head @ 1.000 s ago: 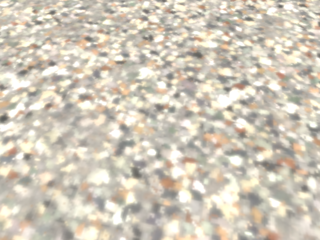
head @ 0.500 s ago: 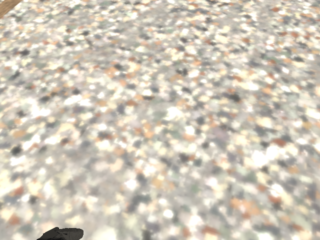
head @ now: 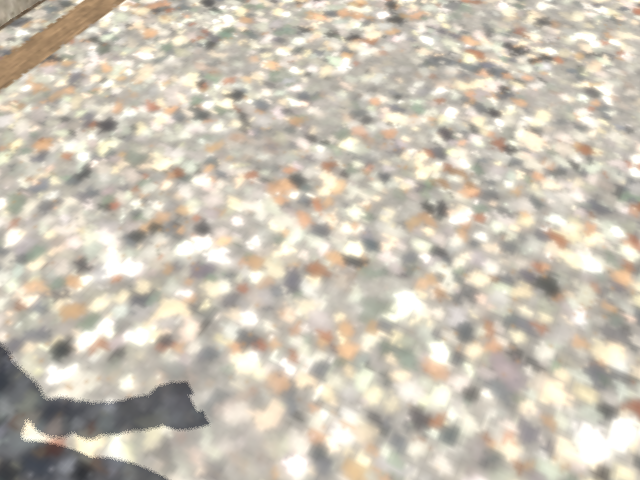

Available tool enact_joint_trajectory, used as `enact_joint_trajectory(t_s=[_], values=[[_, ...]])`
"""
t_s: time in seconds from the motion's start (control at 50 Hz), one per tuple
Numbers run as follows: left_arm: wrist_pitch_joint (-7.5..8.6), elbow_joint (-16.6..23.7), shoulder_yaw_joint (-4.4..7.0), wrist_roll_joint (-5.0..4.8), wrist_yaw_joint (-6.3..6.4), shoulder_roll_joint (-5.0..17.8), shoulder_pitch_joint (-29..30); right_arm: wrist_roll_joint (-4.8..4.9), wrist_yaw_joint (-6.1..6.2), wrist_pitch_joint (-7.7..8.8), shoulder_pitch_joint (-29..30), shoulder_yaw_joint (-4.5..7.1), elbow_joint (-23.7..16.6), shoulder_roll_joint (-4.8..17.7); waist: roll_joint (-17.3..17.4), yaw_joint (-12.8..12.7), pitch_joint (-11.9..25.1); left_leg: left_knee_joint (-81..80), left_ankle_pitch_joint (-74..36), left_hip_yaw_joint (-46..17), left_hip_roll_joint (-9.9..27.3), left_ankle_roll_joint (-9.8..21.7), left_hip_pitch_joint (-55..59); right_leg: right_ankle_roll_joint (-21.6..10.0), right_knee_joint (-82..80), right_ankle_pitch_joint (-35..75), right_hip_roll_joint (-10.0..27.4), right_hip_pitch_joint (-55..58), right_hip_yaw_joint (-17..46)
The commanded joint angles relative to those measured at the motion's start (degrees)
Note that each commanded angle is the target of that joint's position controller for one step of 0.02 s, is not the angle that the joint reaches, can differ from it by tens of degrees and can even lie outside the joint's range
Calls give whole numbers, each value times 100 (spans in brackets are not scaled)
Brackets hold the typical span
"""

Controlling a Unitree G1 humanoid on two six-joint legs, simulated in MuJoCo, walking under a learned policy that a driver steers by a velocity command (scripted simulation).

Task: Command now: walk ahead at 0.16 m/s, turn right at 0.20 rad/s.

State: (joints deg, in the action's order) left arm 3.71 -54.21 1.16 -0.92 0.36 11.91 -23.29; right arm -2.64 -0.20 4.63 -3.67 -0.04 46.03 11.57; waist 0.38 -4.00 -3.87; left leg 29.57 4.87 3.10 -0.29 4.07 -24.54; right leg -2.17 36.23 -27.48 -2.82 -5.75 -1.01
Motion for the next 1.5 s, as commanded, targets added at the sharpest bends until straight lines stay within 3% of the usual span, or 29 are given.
enact_joint_trajectory(t_s=[0.02,0.08,0.16,0.24,0.38,0.42,0.44,0.46,0.48,0.52,0.56,0.6,0.76,0.84,0.9,0.92,0.94,0.96,0.98,1.0,1.04,1.2,1.26,1.3,1.32,1.34,1.38,1.42,1.5], values=[[-182,199,204,-4,152,803,-705,288,56,-95,-1692,360,17,1079,508,668,2254,-213,-5260,-2170,2489,1387,3388,-31,3061,-1081,42,-1916,355],[-379,368,262,222,39,615,-9,235,212,-178,-762,218,-106,618,497,280,739,-1193,-2915,-1077,1788,890,1550,151,2887,-63,454,-2010,293],[-632,411,323,237,-4,490,-120,148,268,-199,-615,269,-145,692,496,88,817,-1471,-1734,-436,1637,960,819,305,2954,357,395,-1670,76],[-779,715,312,279,-74,474,438,108,288,-288,-628,320,-117,770,705,223,643,-1692,166,-253,1659,908,754,282,2011,614,549,-1843,-52],[-767,1145,308,196,-207,572,732,95,211,-482,-731,493,-90,1169,647,351,757,-1270,892,-76,1980,661,888,-31,399,377,414,-1049,-428],[-674,1070,343,203,-200,675,367,101,187,-561,-832,536,-36,1149,131,183,630,-488,1090,351,1738,99,433,-239,-979,991,358,-318,-157],[-601,1134,424,265,-135,1087,333,94,126,-623,-1073,491,-49,823,-1173,244,417,915,1946,908,1106,-376,-211,-469,-2202,905,1415,-227,1479],[-595,1293,613,237,-82,1893,434,165,206,-671,-730,427,-396,632,-1927,184,-122,1765,3065,616,59,-691,-1308,-1194,-2583,1884,2591,-766,3309],[-600,1162,624,289,18,1695,201,106,216,-729,-366,437,-446,772,-1147,66,-160,2725,2804,-115,221,-660,-1067,-1431,-2397,2408,2415,-988,2807],[-603,1296,498,218,59,1288,940,203,154,-686,-643,454,-317,753,-764,521,-25,2882,1821,-403,228,-566,-987,-1081,-2179,2281,1610,-941,1834],[-564,1471,444,157,34,1085,1228,52,110,-630,-874,516,-181,916,-740,558,422,3185,1480,-352,109,-529,-948,-1031,-1918,3333,1319,-428,1552],[-519,1453,456,107,-7,1105,992,96,91,-636,-855,508,-232,841,-483,484,687,3225,1497,-399,82,-590,-959,-1095,-1756,3882,1335,-52,1591],[-565,1468,561,188,-3,1372,605,189,175,-663,-439,409,-601,783,-738,142,614,1784,1888,-537,-57,-619,-595,-1258,-1557,3442,1340,85,2353],[-600,1560,596,206,-73,1450,889,258,211,-598,-616,386,-712,839,-805,240,704,1059,1958,-538,-254,-486,188,-1100,-1395,3777,1206,-278,2749],[-623,1652,586,109,-90,1384,1367,247,281,-503,-1204,368,-636,821,-685,657,726,-760,1002,-531,-270,-360,1505,-576,-1080,3154,774,-923,2776],[-599,1724,515,72,-75,1120,1313,165,341,-464,-1299,447,-647,1196,-69,608,737,-1448,1119,-1273,561,-177,2061,-216,-540,1979,359,-1534,2399],[-571,1769,411,69,-54,662,871,135,358,-488,-971,518,-835,1720,1226,300,749,-1783,618,-2822,2098,299,2499,108,680,-98,-609,-2468,1163],[-601,1712,539,283,-21,1217,943,92,299,-534,-912,557,-857,1766,1118,418,614,-1626,1,-3010,2483,943,1633,182,1814,-736,-519,-2529,688],[-623,1651,596,299,-44,1351,982,109,250,-520,-800,454,-902,1368,713,315,445,-1567,-307,-2695,2220,1041,1309,185,2386,-464,-328,-2326,874],[-655,1519,599,279,-88,1292,898,152,212,-507,-484,375,-921,1073,499,172,252,-1500,-419,-2048,1762,868,1116,216,2701,-68,-280,-2225,880],[-712,1396,567,222,-185,1170,692,140,234,-484,-288,344,-984,999,819,117,346,-1332,-1010,-1310,1235,658,1395,346,2980,327,-339,-2280,756],[-787,1437,278,139,-140,753,1245,128,139,-457,-885,391,-653,1140,1042,573,569,-931,-1436,-1032,1263,788,1939,425,552,-32,-122,-1367,289],[-720,1292,217,106,-74,724,1007,159,78,-540,-920,424,-503,1255,1007,407,567,-577,-1863,-1026,1200,685,1716,245,-988,797,-121,-561,-31],[-572,1224,192,245,-8,941,914,188,54,-523,-1084,376,-447,1074,425,378,700,-282,-1013,-907,1022,105,962,53,-2166,2110,472,597,730],[-515,1306,272,287,19,1488,1077,203,5,-485,-1231,278,-617,696,-831,655,762,111,559,-361,375,-236,399,-324,-2058,3227,1623,760,2031],[-469,1249,180,206,18,1138,1269,223,67,-566,-1011,232,-484,674,-1023,466,591,-95,1793,-302,249,-317,1074,-753,-1942,3466,1902,-271,1967],[-414,1250,60,214,19,840,1648,195,65,-614,-906,249,-361,760,-876,573,291,-498,1098,-355,203,-324,1404,-508,-1964,2546,1363,-537,1571],[-384,1113,46,180,87,895,1509,150,34,-559,-946,279,-244,904,-962,542,288,-804,271,-439,330,-360,1710,-221,-1964,2219,997,-591,1338],[-355,831,27,149,98,861,1261,182,37,-472,-1108,247,137,842,-276,482,158,-960,103,-553,456,-379,1620,-154,-1965,1923,811,-442,1176]])
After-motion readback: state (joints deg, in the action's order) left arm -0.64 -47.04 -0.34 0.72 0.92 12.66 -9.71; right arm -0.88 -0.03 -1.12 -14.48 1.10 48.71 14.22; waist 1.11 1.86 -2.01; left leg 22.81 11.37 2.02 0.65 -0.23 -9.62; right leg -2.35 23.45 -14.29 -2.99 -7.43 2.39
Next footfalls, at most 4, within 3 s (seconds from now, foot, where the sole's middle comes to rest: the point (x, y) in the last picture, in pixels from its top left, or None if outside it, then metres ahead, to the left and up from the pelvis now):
0.44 right None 0.03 -0.11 -0.76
0.92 left None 0.11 0.07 -0.76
1.30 right None -0.05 -0.09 -0.76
2.96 right None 0.33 -0.28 -0.76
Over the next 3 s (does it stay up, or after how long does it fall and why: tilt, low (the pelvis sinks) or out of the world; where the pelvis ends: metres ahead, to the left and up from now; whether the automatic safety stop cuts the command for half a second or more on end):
stays up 0.25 -0.15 -0.01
